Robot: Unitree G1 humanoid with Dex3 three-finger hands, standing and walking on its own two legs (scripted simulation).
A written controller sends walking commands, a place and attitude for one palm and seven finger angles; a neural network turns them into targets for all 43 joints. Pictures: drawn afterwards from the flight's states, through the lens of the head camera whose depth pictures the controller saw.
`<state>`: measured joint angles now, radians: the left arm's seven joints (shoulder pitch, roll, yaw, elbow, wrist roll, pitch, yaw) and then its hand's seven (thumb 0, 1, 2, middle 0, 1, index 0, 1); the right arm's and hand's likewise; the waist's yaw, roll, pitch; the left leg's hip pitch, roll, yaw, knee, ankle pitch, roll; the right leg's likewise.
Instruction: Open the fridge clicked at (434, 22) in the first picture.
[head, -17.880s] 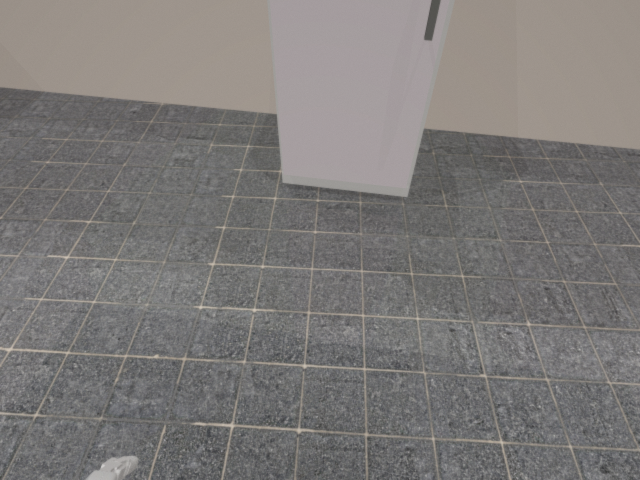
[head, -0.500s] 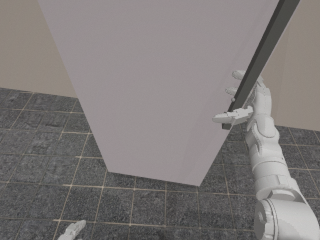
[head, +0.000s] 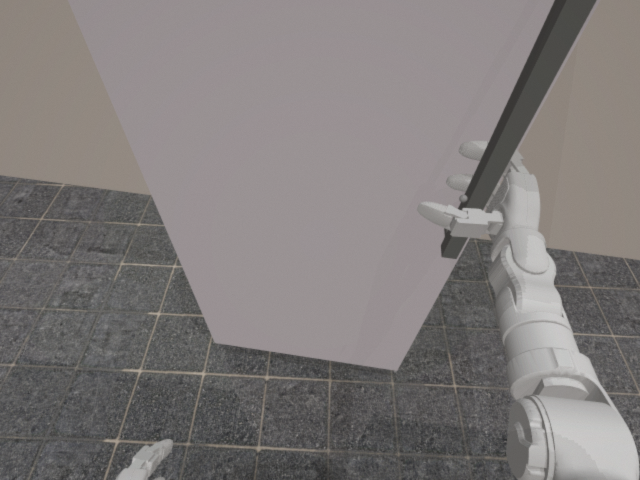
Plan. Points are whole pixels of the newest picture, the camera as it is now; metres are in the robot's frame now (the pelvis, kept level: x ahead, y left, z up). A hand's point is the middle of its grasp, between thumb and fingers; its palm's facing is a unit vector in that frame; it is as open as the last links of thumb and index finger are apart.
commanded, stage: grip the handle and tug to test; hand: right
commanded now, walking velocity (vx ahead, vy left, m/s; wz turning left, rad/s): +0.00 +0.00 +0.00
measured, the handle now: (505, 121) +0.49 -0.16 +0.21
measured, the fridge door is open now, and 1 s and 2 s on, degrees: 0 1 21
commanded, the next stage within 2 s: pull the door a little, standing still in 1.08 s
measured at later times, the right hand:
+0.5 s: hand (463, 197) +0.44 -0.13 +0.13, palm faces +0.07 +1.00 -0.01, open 5.5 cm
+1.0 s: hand (463, 201) +0.44 -0.13 +0.13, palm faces +0.07 +1.00 +0.00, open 5.6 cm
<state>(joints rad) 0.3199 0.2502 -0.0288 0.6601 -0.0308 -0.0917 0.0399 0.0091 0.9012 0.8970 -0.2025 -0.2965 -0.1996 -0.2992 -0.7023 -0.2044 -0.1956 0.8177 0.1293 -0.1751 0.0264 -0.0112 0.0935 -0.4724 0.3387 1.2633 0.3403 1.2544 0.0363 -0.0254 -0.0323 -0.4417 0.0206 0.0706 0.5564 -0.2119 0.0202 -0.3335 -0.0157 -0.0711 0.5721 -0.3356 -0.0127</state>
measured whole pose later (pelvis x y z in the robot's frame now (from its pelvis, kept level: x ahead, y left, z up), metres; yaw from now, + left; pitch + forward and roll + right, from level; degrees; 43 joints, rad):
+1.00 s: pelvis +0.02 +0.00 +0.00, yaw +1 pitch +5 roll +0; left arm 0.31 0.24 -0.02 0.63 -0.03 -0.08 0.02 0.01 0.90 0.90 -0.20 -0.30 -0.20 -0.30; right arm -0.53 -0.16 -0.17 0.56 0.13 -0.07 -0.01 0.01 -0.76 -0.79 0.36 1.40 0.35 1.40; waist 0.02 -0.04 -0.05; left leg -0.40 0.01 0.06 0.53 -0.23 0.02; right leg -0.27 -0.02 -0.08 0.53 -0.35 -0.01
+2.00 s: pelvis -0.03 +0.02 +0.01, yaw -2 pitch +0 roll -2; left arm 0.18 0.16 -0.06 0.53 0.02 0.06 0.07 0.01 0.90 0.90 -0.20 -0.30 -0.20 -0.30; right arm 0.09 -0.15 0.06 -0.18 0.02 -0.03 -0.11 -0.05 -0.64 -0.69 0.40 1.39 0.30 1.40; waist 0.05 -0.02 0.04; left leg -0.35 0.03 0.09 0.50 -0.16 0.03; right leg -0.22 0.00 -0.05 0.45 -0.23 0.01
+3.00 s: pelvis -0.01 +0.39 +0.00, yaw -44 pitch +0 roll +3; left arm 0.18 0.12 -0.01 0.59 0.01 -0.15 0.07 0.01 0.90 0.90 -0.20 -0.30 -0.20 -0.30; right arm 0.15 -0.26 -0.01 -0.40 -0.01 -0.04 -0.04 -0.05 -0.61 -0.78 0.42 1.33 0.23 1.36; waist 0.01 0.00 0.14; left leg -0.28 0.04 -0.01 0.55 -0.36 -0.03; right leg -0.43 -0.15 0.16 0.58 -0.28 0.06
